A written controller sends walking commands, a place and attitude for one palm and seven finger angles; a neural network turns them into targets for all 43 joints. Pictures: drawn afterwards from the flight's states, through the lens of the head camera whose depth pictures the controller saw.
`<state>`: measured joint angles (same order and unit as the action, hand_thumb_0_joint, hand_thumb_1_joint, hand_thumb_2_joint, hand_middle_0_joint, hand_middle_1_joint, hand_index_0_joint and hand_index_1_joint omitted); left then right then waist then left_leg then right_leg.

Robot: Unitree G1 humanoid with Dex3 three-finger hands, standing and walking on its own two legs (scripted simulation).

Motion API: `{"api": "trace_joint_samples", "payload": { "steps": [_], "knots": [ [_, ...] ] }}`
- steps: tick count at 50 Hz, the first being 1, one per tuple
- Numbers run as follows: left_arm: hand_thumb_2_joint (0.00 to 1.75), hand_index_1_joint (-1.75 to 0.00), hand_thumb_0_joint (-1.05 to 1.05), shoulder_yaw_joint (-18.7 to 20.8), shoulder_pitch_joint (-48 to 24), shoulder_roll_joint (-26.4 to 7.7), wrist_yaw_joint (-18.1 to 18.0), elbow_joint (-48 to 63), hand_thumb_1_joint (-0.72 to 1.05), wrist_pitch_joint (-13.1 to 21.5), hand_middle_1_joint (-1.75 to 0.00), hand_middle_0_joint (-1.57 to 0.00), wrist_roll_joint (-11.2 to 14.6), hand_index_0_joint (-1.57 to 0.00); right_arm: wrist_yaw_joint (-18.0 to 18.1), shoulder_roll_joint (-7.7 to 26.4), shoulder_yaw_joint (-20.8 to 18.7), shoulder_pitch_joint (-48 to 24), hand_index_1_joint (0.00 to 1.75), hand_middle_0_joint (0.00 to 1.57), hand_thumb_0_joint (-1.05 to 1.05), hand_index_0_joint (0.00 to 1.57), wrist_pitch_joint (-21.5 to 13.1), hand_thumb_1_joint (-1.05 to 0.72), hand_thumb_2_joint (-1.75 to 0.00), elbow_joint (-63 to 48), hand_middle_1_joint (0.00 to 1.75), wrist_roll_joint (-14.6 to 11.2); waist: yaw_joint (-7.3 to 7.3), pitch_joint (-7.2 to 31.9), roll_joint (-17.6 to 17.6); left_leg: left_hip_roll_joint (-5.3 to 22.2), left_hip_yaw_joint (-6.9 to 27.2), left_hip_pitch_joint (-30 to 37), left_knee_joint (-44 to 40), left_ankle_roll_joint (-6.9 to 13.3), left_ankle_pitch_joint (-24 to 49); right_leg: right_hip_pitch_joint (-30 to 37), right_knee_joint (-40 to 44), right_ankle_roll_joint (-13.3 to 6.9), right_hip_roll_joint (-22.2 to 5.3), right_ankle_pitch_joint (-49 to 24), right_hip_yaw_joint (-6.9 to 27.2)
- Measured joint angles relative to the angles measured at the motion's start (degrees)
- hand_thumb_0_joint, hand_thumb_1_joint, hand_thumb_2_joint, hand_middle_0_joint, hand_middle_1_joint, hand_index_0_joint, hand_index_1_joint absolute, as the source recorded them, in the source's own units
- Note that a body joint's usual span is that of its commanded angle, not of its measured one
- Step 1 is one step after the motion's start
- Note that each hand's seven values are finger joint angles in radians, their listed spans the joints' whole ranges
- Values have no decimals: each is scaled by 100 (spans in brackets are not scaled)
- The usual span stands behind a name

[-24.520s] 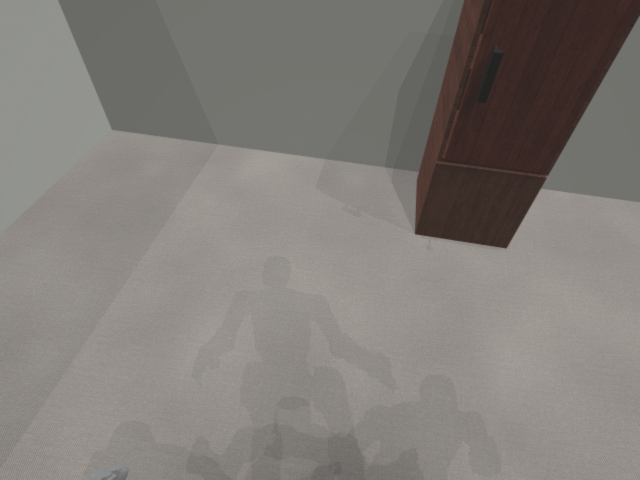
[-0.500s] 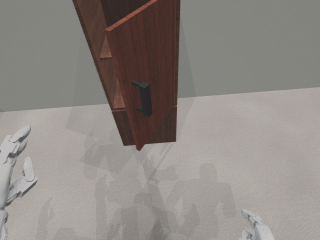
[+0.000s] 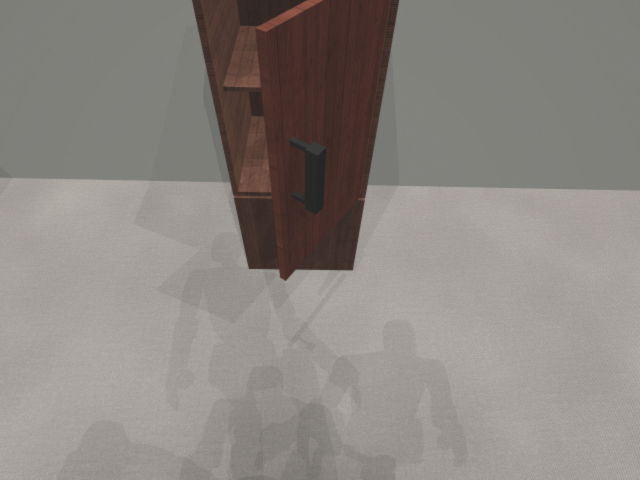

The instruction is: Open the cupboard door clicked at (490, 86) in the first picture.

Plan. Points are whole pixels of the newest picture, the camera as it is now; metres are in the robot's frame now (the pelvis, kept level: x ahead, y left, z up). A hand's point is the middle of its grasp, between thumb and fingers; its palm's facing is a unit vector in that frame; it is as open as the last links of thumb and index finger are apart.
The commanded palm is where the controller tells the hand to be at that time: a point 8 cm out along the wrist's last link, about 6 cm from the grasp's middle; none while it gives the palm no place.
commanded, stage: let the arm hang, fingers relaxed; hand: left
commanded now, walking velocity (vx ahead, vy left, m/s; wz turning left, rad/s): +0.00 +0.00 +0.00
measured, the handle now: (305, 176) +0.61 +0.08 -0.01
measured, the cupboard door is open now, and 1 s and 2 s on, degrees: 55 55 55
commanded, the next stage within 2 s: look to check the result in 0.54 s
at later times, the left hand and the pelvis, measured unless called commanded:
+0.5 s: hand out of the picture +0.03 +0.25 -0.16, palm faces -0.01 -0.96 -0.27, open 7.4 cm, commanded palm none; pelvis -0.02 +0.03 +0.01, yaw -1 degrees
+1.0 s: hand out of the picture +0.04 +0.26 -0.15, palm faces -0.02 -0.95 -0.30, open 7.4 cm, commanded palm none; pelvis -0.01 +0.03 +0.01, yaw -1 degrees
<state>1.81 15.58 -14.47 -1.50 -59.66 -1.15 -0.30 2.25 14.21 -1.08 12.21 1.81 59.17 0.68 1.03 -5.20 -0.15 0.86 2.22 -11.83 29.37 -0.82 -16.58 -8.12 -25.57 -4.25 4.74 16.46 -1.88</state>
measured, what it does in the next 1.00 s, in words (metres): stands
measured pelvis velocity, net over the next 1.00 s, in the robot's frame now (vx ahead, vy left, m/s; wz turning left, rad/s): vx -0.01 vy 0.03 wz -0.02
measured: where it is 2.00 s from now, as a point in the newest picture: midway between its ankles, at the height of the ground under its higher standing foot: outside the picture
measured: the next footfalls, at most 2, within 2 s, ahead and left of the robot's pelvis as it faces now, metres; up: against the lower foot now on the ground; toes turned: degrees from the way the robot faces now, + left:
none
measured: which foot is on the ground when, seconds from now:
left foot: down 0.00-1.00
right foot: down 0.00-1.00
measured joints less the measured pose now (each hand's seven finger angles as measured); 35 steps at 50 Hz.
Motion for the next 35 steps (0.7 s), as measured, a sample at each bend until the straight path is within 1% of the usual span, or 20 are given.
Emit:
{"api": "trace_joint_samples", "payload": {
  "steps": [3,8,17,26,35],
  "knots": [
    [89,-30,1,-27,-129,-30,22,-198,93,24,-30,-21,23,-20,-11,-33,39,-108,30,20,1,20,-40,-91,-90,101,30,-3,5,68,59,-31,-64,103,-221,54,159,89,217,61,-38,-168,66],
    [89,-30,1,-81,-385,-26,64,-371,92,70,-30,-20,18,-20,-70,-91,97,-237,30,20,1,20,-95,-91,-90,247,30,12,-30,206,142,-126,-129,242,-552,141,398,172,437,142,-140,-349,128],
    [89,-30,1,-119,-620,30,100,-405,91,134,-30,-20,-5,-20,-140,-118,120,-209,30,20,1,21,-140,-91,-90,462,30,46,-93,349,164,-263,-202,302,-869,244,640,116,516,252,-285,-470,194],
    [89,-30,1,-120,-548,39,97,-492,91,146,-30,-20,-3,-20,-124,-27,83,-34,30,20,1,21,-164,-91,-90,647,30,33,-131,303,78,-315,-241,320,-954,292,682,91,519,300,-339,-473,234],
    [89,-30,1,-113,-494,-20,95,-606,91,139,-30,-21,4,-20,-103,76,65,-57,30,20,1,21,-183,-91,-90,702,30,13,-120,223,43,-331,-246,354,-1005,306,689,122,562,314,-354,-475,242]
  ]
}}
